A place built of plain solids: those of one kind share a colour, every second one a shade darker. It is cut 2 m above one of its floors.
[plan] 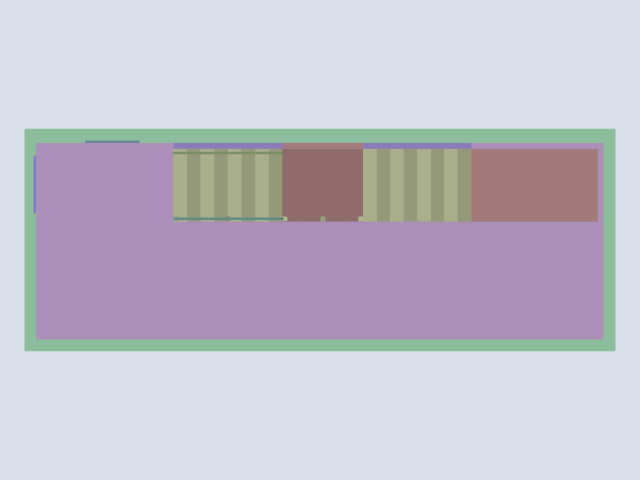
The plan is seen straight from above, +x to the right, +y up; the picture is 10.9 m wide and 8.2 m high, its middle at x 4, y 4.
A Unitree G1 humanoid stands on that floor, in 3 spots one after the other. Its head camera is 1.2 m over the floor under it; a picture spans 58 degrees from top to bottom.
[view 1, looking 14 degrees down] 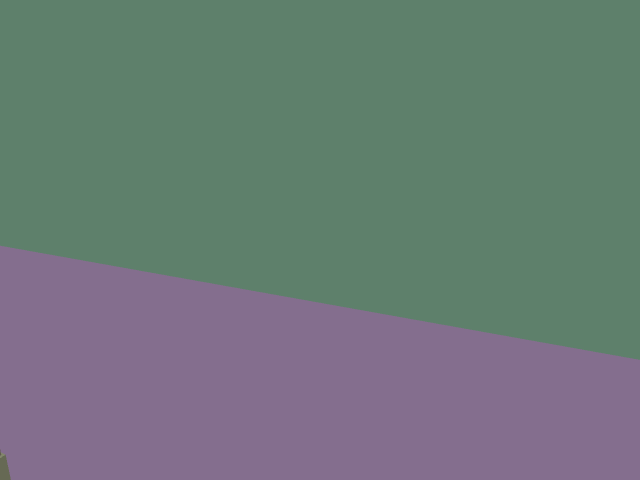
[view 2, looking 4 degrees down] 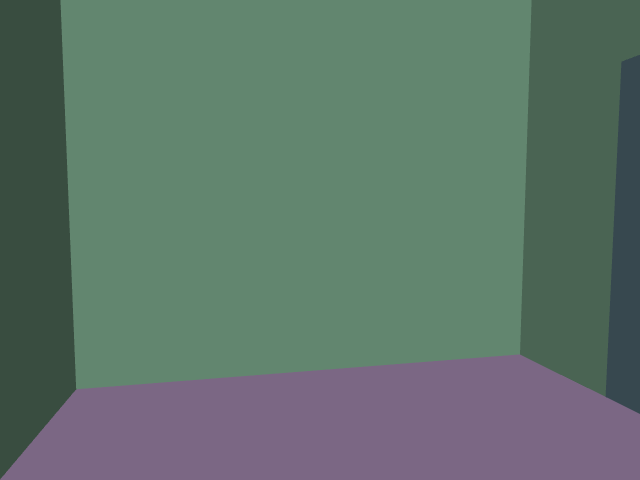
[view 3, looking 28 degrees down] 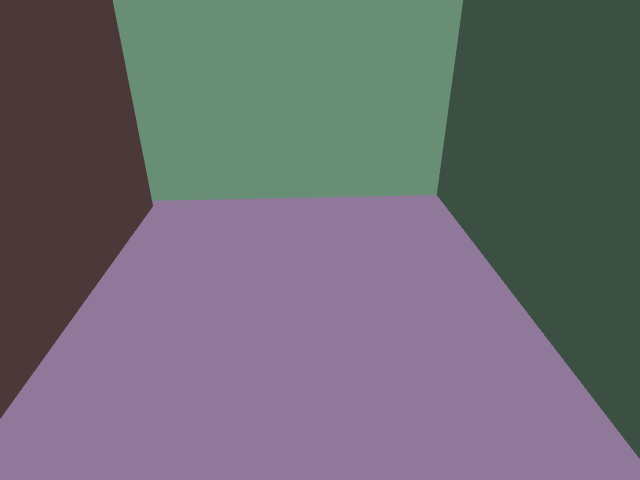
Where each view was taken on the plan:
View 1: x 0.10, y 4.95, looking -65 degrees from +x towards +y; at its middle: wall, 3.01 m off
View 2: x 2.24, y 3.31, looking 168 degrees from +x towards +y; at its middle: wall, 3.17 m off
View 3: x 5.94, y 3.31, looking -3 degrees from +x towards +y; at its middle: floor_slab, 2.56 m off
